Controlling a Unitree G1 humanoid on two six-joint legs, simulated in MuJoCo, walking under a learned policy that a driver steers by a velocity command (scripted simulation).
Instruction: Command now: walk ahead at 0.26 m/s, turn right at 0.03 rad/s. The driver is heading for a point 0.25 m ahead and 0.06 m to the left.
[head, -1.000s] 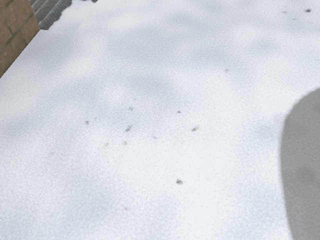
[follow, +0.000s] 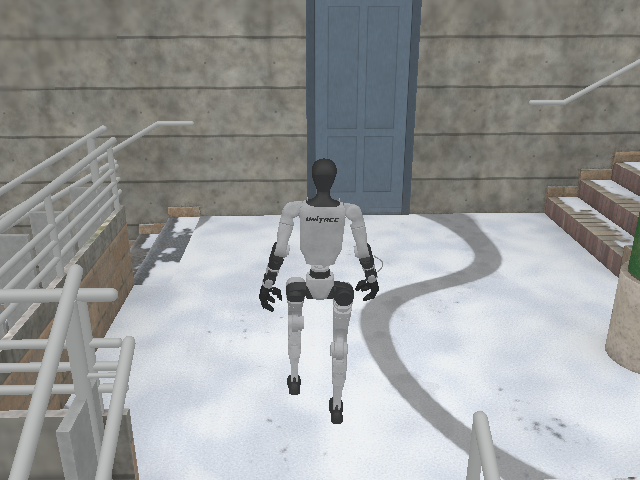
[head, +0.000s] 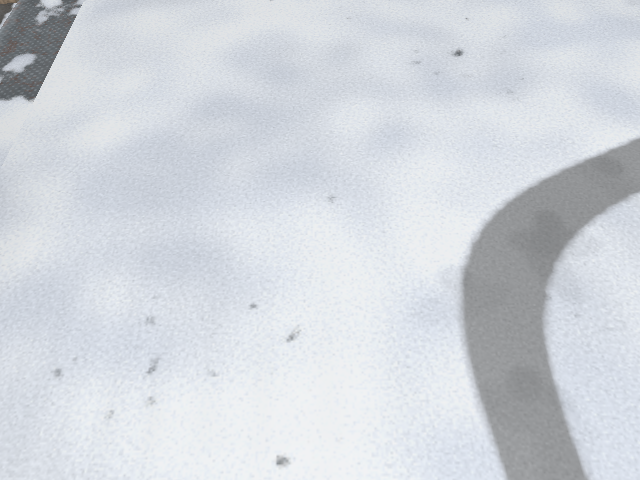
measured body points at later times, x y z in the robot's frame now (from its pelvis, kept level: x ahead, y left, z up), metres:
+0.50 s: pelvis +0.12 +0.03 -0.01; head +0.14 +0.03 +0.44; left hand +0.17 +0.27 -0.16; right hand +0.19 -0.21 -0.15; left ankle +0.19 +0.10 -0.75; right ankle +0.13 -0.10 -0.73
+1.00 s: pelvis +0.16 +0.01 +0.00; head +0.16 +0.01 +0.45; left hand +0.16 +0.23 -0.17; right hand +0.16 -0.21 -0.16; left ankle +0.19 +0.10 -0.75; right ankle +0.14 -0.09 -0.75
